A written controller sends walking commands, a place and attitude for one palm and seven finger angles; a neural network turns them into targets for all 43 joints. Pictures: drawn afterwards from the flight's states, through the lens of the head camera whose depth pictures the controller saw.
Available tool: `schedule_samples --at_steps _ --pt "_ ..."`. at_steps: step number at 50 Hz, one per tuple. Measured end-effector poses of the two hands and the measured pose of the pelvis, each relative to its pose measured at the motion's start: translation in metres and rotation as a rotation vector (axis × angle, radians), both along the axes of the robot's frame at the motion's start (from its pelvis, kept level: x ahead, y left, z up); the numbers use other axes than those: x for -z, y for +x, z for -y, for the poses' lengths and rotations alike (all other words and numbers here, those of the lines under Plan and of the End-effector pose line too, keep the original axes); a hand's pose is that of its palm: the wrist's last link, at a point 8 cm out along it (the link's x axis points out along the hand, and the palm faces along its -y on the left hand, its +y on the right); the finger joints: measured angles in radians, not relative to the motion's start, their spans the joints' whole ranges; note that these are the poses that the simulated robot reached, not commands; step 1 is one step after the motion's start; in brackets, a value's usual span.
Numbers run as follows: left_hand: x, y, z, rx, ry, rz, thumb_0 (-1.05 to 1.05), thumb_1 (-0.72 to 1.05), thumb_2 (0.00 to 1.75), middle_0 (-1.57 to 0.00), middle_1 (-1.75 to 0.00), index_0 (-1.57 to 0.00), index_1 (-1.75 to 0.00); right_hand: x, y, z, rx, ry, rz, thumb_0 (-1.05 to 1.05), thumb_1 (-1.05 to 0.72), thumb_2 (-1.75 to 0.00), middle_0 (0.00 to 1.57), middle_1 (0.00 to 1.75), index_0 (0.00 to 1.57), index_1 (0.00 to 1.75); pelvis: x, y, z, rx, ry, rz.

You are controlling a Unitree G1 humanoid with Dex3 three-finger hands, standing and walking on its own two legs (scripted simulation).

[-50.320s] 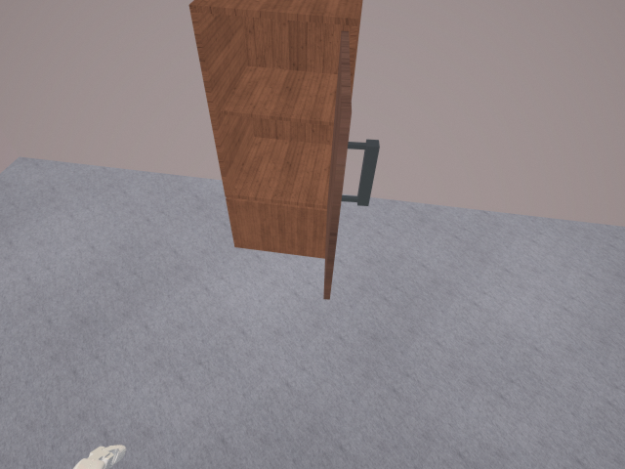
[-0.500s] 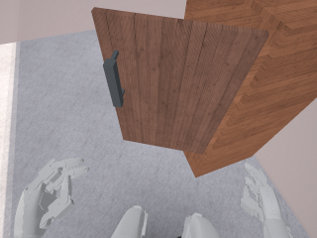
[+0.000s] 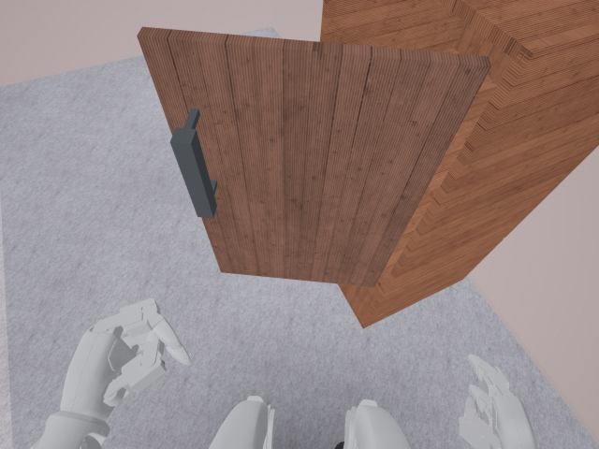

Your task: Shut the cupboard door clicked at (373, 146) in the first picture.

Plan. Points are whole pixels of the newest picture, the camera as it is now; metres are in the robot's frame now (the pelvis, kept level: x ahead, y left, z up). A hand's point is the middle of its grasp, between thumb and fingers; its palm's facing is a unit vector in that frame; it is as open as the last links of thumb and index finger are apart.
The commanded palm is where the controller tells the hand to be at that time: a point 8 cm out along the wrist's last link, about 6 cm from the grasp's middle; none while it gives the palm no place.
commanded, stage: raise the hand and make a fist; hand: left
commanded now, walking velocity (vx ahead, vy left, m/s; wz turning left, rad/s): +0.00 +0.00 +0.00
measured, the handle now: (200, 166) +0.47 +0.18 +0.07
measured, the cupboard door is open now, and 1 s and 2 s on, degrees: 59 59 59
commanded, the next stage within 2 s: bring the fist close to the handle in 0.84 s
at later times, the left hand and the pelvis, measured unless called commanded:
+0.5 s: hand (124, 326) +0.23 +0.20 +0.09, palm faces +0.02 -1.00 -0.06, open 3.1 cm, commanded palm +0.21 +0.25 +0.08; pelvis +0.01 +0.01 +0.02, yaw +0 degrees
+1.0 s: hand (164, 343) +0.23 +0.17 +0.06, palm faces -0.05 -1.00 -0.03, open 3.1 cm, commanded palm +0.22 +0.23 +0.08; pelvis +0.01 -0.01 +0.02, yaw +0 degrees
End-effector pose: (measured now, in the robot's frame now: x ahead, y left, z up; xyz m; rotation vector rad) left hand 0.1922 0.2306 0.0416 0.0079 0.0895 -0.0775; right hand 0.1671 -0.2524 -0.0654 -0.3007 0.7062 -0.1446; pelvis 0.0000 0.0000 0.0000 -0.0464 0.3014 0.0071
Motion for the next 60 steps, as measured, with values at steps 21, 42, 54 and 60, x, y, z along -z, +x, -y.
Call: schedule_samples --at_steps 21,42,54,60 --pt "-0.027 0.013 -0.019 -0.049 0.027 0.031 0.02 0.90 0.90 -1.29 -1.49 -1.29 -1.49 -0.024 0.014 -0.042 -0.071 0.056 0.040 0.01 -0.90 -0.90 0.21 0.31 0.21 0.30 -0.016 0.005 -0.010 -0.002 -0.013 0.038" --pt "-0.048 0.020 -0.012 -0.097 0.056 0.138 0.02 0.90 0.90 -1.30 -1.50 -1.30 -1.50 -0.018 0.003 -0.012 -0.031 0.047 0.006 0.01 -0.91 -0.90 0.21 0.30 0.20 0.30 -0.017 0.008 0.003 -0.002 0.003 0.036" --pt "-0.039 0.024 0.003 -0.068 0.052 0.096 0.02 0.90 0.90 -1.30 -1.50 -1.30 -1.50 -0.018 0.009 -0.006 -0.038 0.053 0.028 0.01 -0.91 -0.90 0.21 0.30 0.21 0.30 -0.016 0.007 0.014 -0.004 0.011 0.037" --pt "-0.039 0.050 0.006 -0.059 0.042 0.132 0.02 0.90 0.90 -1.30 -1.50 -1.31 -1.50 -0.008 0.006 -0.002 -0.042 0.062 0.003 0.01 -0.91 -0.90 0.21 0.30 0.21 0.30 -0.013 0.003 0.016 -0.009 0.010 0.029"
